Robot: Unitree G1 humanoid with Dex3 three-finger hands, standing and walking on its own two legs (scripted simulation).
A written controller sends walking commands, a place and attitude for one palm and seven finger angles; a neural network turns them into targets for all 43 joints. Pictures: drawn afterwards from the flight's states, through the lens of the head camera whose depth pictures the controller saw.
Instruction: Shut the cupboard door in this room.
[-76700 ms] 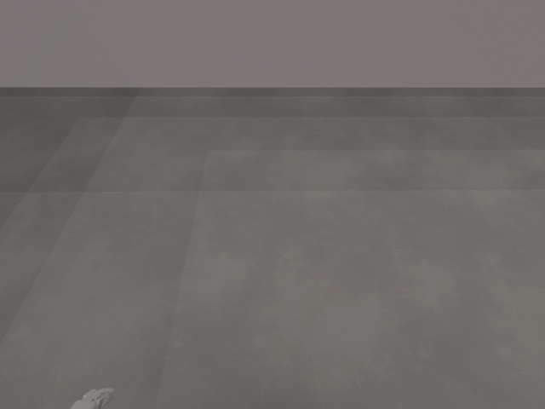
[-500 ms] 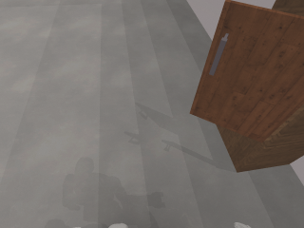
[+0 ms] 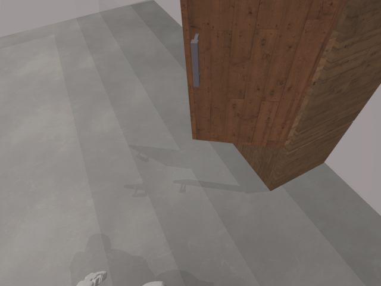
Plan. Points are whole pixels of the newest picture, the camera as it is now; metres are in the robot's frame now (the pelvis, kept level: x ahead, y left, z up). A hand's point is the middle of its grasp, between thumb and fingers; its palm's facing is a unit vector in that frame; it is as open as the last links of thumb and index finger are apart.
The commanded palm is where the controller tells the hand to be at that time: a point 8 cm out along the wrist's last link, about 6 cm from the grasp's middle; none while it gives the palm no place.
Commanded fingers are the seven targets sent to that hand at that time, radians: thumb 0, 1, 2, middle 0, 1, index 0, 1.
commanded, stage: turn to face it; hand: left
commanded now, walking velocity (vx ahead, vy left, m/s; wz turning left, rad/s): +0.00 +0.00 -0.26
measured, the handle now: (196, 61) +0.72 +0.01 +0.07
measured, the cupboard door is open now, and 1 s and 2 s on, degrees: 54 54 54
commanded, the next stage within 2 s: take the last steps up to it in 0.02 s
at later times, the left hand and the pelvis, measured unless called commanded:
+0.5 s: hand out of the picture +0.14 +0.19 -0.15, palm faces -0.11 -0.98 -0.16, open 7.4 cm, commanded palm none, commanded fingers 0.00 0.90 0.90 -0.20 -0.30 -0.20 -0.30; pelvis +0.07 +0.00 +0.02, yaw -7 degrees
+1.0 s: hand (179, 233) +0.27 +0.06 -0.15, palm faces -0.11 -0.97 -0.20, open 7.2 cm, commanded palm none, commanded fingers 0.00 0.90 0.90 -0.20 -0.30 -0.20 -0.30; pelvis +0.20 -0.12 +0.02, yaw -8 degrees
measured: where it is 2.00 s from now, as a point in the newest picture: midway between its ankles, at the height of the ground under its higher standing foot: outside the picture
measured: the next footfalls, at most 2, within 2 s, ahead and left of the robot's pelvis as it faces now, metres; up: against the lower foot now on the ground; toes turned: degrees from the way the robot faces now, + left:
left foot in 0.28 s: +0.07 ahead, +0.12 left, +0.00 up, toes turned +1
right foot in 0.72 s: +0.27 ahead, -0.15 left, +0.00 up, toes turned -11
